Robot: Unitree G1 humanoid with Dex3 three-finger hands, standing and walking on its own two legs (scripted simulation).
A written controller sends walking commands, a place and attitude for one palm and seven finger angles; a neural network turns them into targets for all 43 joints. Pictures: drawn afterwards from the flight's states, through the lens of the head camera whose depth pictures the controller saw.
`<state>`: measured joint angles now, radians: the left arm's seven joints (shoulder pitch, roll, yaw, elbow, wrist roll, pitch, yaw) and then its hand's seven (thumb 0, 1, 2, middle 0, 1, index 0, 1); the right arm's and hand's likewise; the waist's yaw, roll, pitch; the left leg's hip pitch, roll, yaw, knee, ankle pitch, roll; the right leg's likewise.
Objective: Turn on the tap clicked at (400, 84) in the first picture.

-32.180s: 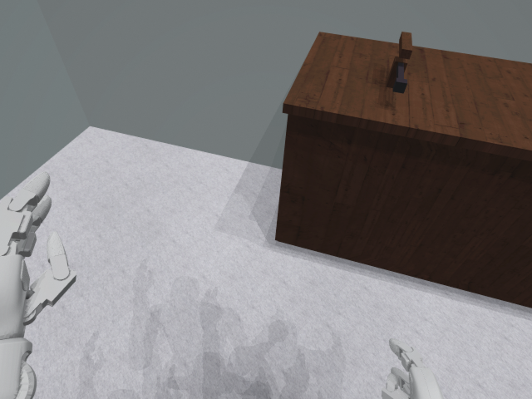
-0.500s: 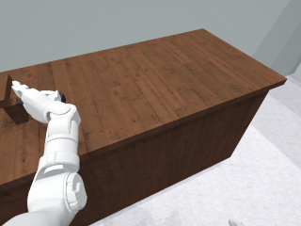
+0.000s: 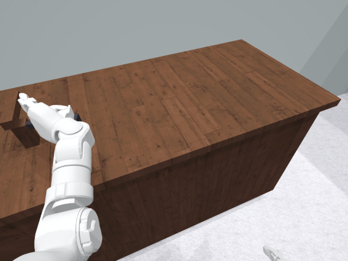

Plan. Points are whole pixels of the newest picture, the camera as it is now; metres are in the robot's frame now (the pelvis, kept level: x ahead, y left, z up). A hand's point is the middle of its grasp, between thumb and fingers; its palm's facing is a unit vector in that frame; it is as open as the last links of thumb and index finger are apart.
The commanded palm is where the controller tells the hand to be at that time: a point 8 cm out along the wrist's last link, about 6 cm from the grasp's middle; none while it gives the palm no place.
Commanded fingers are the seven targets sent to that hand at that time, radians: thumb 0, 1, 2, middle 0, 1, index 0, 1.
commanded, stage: lift the hand up off the lever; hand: left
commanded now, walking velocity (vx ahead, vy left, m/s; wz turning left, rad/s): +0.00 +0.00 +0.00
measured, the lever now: (74, 120) +0.45 +0.32 +0.09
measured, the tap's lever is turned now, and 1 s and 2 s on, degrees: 74 74 74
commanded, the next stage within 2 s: draw the hand back beside the body in 0.06 s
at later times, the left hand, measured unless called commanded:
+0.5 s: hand (64, 137) +0.33 +0.26 +0.15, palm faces +0.44 -0.87 -0.21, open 7.8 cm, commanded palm +0.28 +0.29 +0.17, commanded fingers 0.00 0.90 0.90 -0.17 -0.20 -0.17 -0.20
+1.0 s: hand (47, 169) +0.24 +0.25 +0.17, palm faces +0.34 -0.90 -0.26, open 7.6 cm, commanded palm +0.19 +0.29 +0.18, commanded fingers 0.00 0.90 0.90 -0.19 -0.28 -0.19 -0.28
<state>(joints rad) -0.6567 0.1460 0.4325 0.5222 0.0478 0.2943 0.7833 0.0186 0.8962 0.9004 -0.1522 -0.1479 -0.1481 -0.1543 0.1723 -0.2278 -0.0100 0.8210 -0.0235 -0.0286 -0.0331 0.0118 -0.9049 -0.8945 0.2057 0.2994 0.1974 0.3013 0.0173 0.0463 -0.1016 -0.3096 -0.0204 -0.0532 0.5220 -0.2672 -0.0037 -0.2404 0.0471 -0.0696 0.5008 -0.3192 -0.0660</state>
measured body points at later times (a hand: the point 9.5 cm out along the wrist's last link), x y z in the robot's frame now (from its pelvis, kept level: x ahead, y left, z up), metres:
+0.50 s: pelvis -0.01 +0.00 +0.01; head -0.05 -0.02 +0.45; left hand +0.30 +0.30 +0.17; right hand +0.13 -0.26 -0.09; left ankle +0.00 +0.12 -0.73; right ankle -0.04 -0.07 -0.73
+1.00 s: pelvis -0.04 +0.02 +0.01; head -0.07 +0.00 +0.46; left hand +0.21 +0.29 +0.18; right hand +0.12 -0.21 -0.07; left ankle +0.00 +0.12 -0.73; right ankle -0.04 -0.07 -0.73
